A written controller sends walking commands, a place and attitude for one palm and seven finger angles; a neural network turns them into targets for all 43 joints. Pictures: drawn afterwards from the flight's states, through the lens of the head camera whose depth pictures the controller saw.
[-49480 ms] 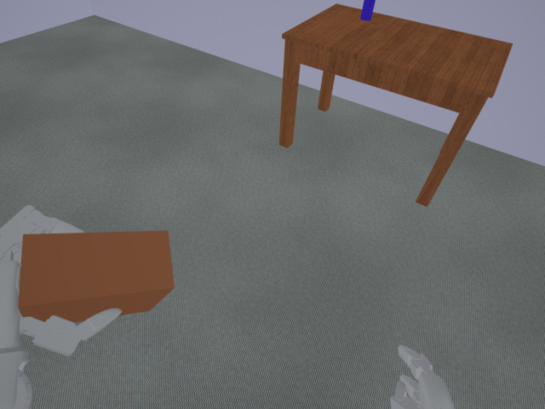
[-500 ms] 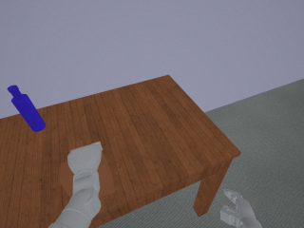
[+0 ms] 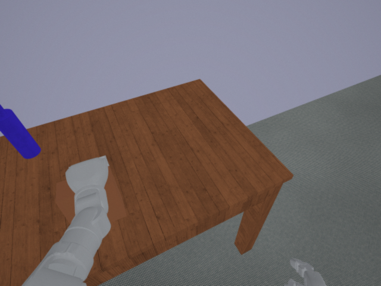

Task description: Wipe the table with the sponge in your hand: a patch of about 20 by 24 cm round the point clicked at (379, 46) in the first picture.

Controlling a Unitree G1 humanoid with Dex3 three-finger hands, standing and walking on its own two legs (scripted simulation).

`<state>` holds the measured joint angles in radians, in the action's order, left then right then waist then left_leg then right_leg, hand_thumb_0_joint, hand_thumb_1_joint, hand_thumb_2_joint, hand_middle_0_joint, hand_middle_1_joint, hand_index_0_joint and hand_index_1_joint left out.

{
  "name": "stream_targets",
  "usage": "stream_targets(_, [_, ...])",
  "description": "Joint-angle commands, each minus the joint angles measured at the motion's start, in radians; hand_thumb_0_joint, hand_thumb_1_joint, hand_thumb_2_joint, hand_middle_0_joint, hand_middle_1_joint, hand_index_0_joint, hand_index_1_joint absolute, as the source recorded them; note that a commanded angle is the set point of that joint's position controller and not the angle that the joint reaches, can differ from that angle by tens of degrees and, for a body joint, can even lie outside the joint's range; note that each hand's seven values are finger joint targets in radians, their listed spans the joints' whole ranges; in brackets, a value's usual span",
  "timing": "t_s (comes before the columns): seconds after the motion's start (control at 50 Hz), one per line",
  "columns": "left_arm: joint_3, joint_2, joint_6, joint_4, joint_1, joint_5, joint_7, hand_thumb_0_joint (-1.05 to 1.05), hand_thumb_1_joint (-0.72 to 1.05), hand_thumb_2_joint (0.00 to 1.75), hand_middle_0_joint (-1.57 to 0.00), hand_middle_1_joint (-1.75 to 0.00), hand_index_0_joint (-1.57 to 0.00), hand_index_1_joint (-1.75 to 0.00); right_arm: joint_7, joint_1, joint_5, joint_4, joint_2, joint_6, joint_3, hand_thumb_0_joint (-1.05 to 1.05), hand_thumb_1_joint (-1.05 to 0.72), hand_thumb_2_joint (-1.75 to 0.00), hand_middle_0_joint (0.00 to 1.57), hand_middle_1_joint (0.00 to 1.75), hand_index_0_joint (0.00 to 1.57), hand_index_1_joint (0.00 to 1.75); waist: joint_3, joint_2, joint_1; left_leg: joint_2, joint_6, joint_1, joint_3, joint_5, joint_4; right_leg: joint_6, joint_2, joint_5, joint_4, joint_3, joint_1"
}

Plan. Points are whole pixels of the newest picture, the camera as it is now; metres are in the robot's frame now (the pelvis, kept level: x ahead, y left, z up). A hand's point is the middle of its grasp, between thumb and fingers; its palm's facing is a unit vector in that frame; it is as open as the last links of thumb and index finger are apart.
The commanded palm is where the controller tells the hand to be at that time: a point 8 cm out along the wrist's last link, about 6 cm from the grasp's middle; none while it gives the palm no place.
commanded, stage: wipe forward along the middle lane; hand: left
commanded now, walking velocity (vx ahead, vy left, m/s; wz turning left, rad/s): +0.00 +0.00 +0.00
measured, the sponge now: (96, 206) +0.32 +0.27 -0.06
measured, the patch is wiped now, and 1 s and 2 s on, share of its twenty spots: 1.00 1.00 1.00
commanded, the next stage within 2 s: slide back across to the first lane in 0.82 s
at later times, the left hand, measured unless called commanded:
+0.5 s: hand (91, 172) +0.38 +0.29 +0.00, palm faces -0.11 -0.01 -0.99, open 10.7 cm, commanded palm +0.36 +0.28 +0.03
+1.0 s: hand (89, 158) +0.43 +0.32 +0.00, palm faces -0.11 +0.00 -0.99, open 10.7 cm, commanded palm +0.40 +0.30 +0.04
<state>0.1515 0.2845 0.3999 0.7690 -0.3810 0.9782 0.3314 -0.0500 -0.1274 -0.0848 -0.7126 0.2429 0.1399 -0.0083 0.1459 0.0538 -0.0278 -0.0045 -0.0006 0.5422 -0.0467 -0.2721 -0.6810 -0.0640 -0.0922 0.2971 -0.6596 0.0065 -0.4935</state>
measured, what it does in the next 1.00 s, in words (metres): stands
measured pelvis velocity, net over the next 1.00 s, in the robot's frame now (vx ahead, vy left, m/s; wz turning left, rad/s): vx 0.01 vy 0.03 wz -0.01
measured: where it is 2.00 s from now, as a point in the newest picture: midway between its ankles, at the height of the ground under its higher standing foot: outside the picture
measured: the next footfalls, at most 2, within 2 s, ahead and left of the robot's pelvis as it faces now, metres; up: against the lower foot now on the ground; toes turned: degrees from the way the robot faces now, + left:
none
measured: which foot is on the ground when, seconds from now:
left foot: down 0.00-1.00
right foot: down 0.00-1.00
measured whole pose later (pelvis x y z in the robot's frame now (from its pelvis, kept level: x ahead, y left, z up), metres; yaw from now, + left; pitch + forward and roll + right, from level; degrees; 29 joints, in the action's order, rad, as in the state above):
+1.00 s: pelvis +0.01 +0.03 -0.01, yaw -1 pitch +16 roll -3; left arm 0.07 0.41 0.32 1.15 -0.76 1.01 0.36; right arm -0.01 -0.22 -0.07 -0.74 0.23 0.12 -0.01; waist 0.17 0.04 0.04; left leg -0.01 0.03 0.74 -0.05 -0.31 -0.78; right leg -0.03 -0.09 0.31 -0.70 0.00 -0.67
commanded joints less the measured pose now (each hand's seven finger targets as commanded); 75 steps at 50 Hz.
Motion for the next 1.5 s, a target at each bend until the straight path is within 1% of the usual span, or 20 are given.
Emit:
stream_targets(0.0, [-0.047,0.173,-0.005,-0.017,-0.276,0.018,0.016,0.0,0.1,1.3,-1.2,-1.6,-1.2,-1.6,-0.001,0.123,0.004,0.14,0.12,-0.053,-0.04,0.0,-0.9,-0.9,0.2,0.3,0.2,0.3,0.142,-0.125,0.024,-0.03,0.046,-0.047,0.016,-0.026,0.061,0.012,0.053,-0.053,0.156,0.078,0.053])
stream_targets(0.12, [-0.091,0.221,-0.034,0.036,-0.287,0.015,0.024,0.0,0.1,1.3,-1.2,-1.6,-1.2,-1.6,0.002,0.079,0.007,0.133,0.125,-0.052,-0.043,0.0,-0.9,-0.9,0.2,0.3,0.2,0.3,0.198,-0.125,0.019,-0.029,0.049,-0.027,0.02,0.01,0.038,0.013,0.051,-0.118,0.127,0.073,0.074])
stream_targets(0.14, [-0.065,0.188,-0.036,0.045,-0.289,0.009,0.024,0.0,0.1,1.3,-1.2,-1.6,-1.2,-1.6,0.002,0.08,0.007,0.135,0.121,-0.053,-0.042,0.0,-0.9,-0.9,0.2,0.3,0.2,0.3,0.184,-0.13,0.026,-0.028,0.049,-0.02,0.023,0.0,0.037,0.018,0.054,-0.112,0.134,0.07,0.064])
stream_targets(0.2, [-0.092,0.234,-0.049,0.057,-0.352,0.017,0.025,0.0,0.1,1.3,-1.2,-1.6,-1.2,-1.6,0.002,0.067,0.008,0.126,0.127,-0.053,-0.042,0.0,-0.9,-0.9,0.2,0.3,0.2,0.3,0.191,-0.112,0.034,-0.026,0.05,-0.015,0.019,0.002,0.035,0.014,0.052,-0.114,0.132,0.075,0.058])
stream_targets(0.34, [-0.04,0.182,-0.06,0.117,-0.411,0.032,0.035,0.0,0.1,1.3,-1.2,-1.6,-1.2,-1.6,0.01,0.037,0.008,0.116,0.125,-0.051,-0.044,0.0,-0.9,-0.9,0.2,0.3,0.2,0.3,0.178,-0.082,0.054,-0.017,0.049,-0.035,0.015,0.004,0.031,0.012,0.046,-0.082,0.121,0.038,-0.019])
stream_targets(0.44, [-0.086,0.248,-0.069,0.179,-0.477,0.026,0.048,0.0,0.1,1.3,-1.2,-1.6,-1.2,-1.6,0.005,0.008,0.011,0.098,0.134,-0.051,-0.043,0.0,-0.9,-0.9,0.2,0.3,0.2,0.3,0.202,-0.133,0.064,-0.014,0.052,-0.006,0.012,-0.008,0.025,0.019,0.046,-0.066,0.116,0.033,-0.016])
stream_targets(0.52, [-0.053,0.203,-0.073,0.198,-0.496,0.041,0.051,0.0,0.1,1.3,-1.2,-1.6,-1.2,-1.6,0.016,-0.013,0.014,0.091,0.129,-0.053,-0.047,0.0,-0.9,-0.9,0.2,0.3,0.2,0.3,0.239,-0.065,0.061,-0.011,0.049,-0.044,0.009,0.052,0.013,0.009,0.041,-0.128,0.093,0.021,-0.033])
stream_targets(0.6, [-0.052,0.196,-0.07,0.204,-0.539,0.032,0.049,0.0,0.1,1.3,-1.2,-1.6,-1.2,-1.6,0.023,-0.017,0.014,0.091,0.128,-0.048,-0.047,0.0,-0.9,-0.9,0.2,0.3,0.2,0.3,0.257,-0.067,0.07,-0.006,0.047,-0.048,0.001,0.076,0.012,0.008,0.039,-0.147,0.088,0.011,-0.038])
stream_targets(0.66, [-0.09,0.253,-0.068,0.243,-0.54,0.034,0.056,0.0,0.1,1.3,-1.2,-1.6,-1.2,-1.6,0.023,-0.039,0.018,0.081,0.139,-0.043,-0.046,0.0,-0.9,-0.9,0.2,0.3,0.2,0.3,0.254,-0.104,0.073,-0.005,0.049,-0.022,0.003,0.065,0.005,0.013,0.038,-0.146,0.088,0.013,-0.034])
stream_targets(0.76, [-0.065,0.246,-0.069,0.278,-0.617,0.052,0.06,0.0,0.1,1.3,-1.2,-1.6,-1.2,-1.6,0.026,-0.06,0.019,0.066,0.142,-0.046,-0.046,0.0,-0.9,-0.9,0.2,0.3,0.2,0.3,0.23,-0.075,0.095,-0.001,0.049,-0.019,-0.003,0.051,0.002,0.01,0.035,-0.112,0.083,0.004,-0.088])
stream_targets(0.88, [-0.084,0.293,-0.066,0.313,-0.671,0.055,0.056,0.0,0.1,1.3,-1.2,-1.6,-1.2,-1.6,0.028,-0.087,0.022,0.06,0.148,-0.048,-0.045,0.0,-0.9,-0.9,0.2,0.3,0.2,0.3,0.265,-0.059,0.103,0.0,0.048,-0.009,-0.003,0.054,-0.007,0.012,0.032,-0.108,0.073,0.001,-0.094])
stream_targets(0.9, [-0.084,0.273,-0.072,0.31,-0.67,0.05,0.055,0.0,0.1,1.3,-1.2,-1.6,-1.2,-1.6,0.031,-0.086,0.021,0.061,0.142,-0.052,-0.048,0.0,-0.9,-0.9,0.2,0.3,0.2,0.3,0.286,-0.05,0.099,0.003,0.049,-0.024,-0.01,0.08,-0.008,0.009,0.031,-0.129,0.066,-0.001,-0.092])
stream_targets(0.94, [-0.118,0.32,-0.075,0.307,-0.61,0.05,0.052,0.0,0.1,1.3,-1.2,-1.6,-1.2,-1.6,0.034,-0.096,0.023,0.067,0.149,-0.049,-0.049,0.0,-0.9,-0.9,0.2,0.3,0.2,0.3,0.323,-0.047,0.073,0.001,0.048,-0.035,-0.006,0.096,-0.01,0.008,0.028,-0.14,0.065,0.001,-0.06])
stream_targets(1.02, [-0.121,0.323,-0.089,0.246,-0.603,0.046,0.042,0.0,0.1,1.3,-1.2,-1.6,-1.2,-1.6,0.038,-0.099,0.02,0.077,0.146,-0.046,-0.055,0.0,-0.9,-0.9,0.2,0.3,0.2,0.3,0.356,-0.02,0.066,0.0,0.05,-0.079,-0.006,0.146,-0.006,0.007,0.025,-0.184,0.066,0.001,-0.023])
stream_targets(1.1, [-0.207,0.432,-0.092,0.204,-0.548,0.052,0.04,0.0,0.1,1.3,-1.2,-1.6,-1.2,-1.6,0.038,-0.087,0.017,0.089,0.152,-0.042,-0.053,0.0,-0.9,-0.9,0.2,0.3,0.2,0.3,0.35,-0.039,0.037,-0.006,0.052,-0.065,-0.005,0.164,0.014,0.006,0.029,-0.224,0.081,0.009,0.051])
stream_targets(1.22, [-0.182,0.424,-0.086,0.17,-0.497,0.075,0.025,0.0,0.1,1.3,-1.2,-1.6,-1.2,-1.6,0.045,-0.077,0.012,0.095,0.155,-0.04,-0.054,0.0,-0.9,-0.9,0.2,0.3,0.2,0.3,0.264,-0.001,0.041,-0.005,0.051,-0.113,-0.014,0.173,0.041,-0.001,0.023,-0.184,0.101,-0.006,0.022])
stream_targets(1.32, [-0.182,0.42,-0.108,0.125,-0.444,0.074,-0.002,0.0,0.1,1.3,-1.2,-1.6,-1.2,-1.6,0.042,-0.071,0.01,0.104,0.155,-0.04,-0.058,0.0,-0.9,-0.9,0.2,0.3,0.2,0.3,0.276,0.008,0.035,-0.004,0.05,-0.16,-0.021,0.205,0.047,-0.006,0.023,-0.2,0.106,-0.008,0.033])
stream_targets(1.38, [-0.146,0.392,-0.124,0.097,-0.458,0.082,-0.021,0.0,0.1,1.3,-1.2,-1.6,-1.2,-1.6,0.04,-0.067,0.01,0.108,0.153,-0.036,-0.056,0.0,-0.9,-0.9,0.2,0.3,0.2,0.3,0.249,0.013,0.054,-0.005,0.053,-0.172,-0.017,0.209,0.048,-0.007,0.023,-0.212,0.118,-0.006,0.021])
stream_targets(1.44, [-0.168,0.419,-0.145,0.091,-0.469,0.085,-0.026,0.0,0.1,1.3,-1.2,-1.6,-1.2,-1.6,0.034,-0.071,0.012,0.104,0.157,-0.034,-0.058,0.0,-0.9,-0.9,0.2,0.3,0.2,0.3,0.236,0.003,0.057,-0.002,0.051,-0.181,-0.029,0.205,0.052,-0.009,0.022,-0.191,0.118,-0.012,0.008])
stream_targets(1.48, [-0.204,0.453,-0.16,0.093,-0.427,0.089,-0.027,0.0,0.1,1.3,-1.2,-1.6,-1.2,-1.6,0.035,-0.075,0.013,0.102,0.158,-0.032,-0.06,0.0,-0.9,-0.9,0.2,0.3,0.2,0.3,0.267,0.0,0.041,-0.005,0.049,-0.182,-0.024,0.233,0.047,-0.011,0.023,-0.227,0.112,-0.008,0.036])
